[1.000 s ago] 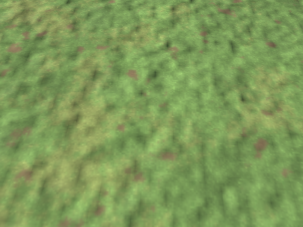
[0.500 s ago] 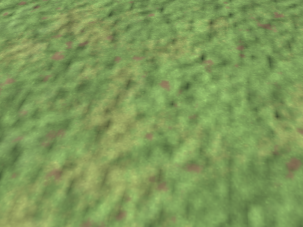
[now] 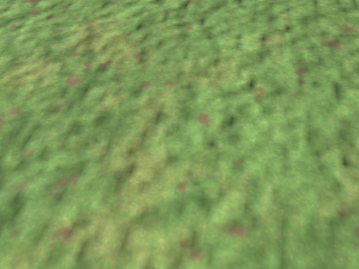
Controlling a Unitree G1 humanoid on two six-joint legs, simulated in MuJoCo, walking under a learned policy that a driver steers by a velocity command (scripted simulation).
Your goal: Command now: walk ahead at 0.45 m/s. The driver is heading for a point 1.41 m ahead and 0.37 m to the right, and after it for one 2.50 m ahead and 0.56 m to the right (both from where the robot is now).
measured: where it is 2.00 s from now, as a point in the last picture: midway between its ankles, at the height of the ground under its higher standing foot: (222, 143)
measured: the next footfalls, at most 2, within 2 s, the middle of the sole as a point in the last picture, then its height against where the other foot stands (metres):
left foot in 0.18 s outside the picture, level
right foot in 0.76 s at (216, 241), level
